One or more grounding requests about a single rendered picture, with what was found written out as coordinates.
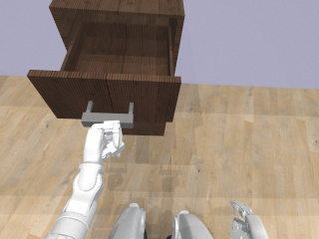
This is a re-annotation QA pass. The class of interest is handle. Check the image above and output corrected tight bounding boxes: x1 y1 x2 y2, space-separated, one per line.
81 101 134 128

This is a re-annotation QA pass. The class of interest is robot left forearm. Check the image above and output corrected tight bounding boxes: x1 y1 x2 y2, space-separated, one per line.
44 161 105 239

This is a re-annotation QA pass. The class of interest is robot left hand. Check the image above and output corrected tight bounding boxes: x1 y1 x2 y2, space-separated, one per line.
83 120 125 165

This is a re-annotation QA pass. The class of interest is robot right hand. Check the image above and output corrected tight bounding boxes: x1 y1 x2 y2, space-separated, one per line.
229 200 269 239

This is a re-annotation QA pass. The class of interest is drawer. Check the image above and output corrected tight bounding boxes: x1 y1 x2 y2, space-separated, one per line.
27 20 181 122

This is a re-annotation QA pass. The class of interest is robot right thigh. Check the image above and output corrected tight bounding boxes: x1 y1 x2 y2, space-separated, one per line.
172 213 213 239

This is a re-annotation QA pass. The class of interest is cabinet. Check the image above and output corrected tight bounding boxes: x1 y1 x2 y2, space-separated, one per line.
49 0 185 136

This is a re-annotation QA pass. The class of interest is left robot shin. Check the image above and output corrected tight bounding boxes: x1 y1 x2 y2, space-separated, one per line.
129 203 144 239

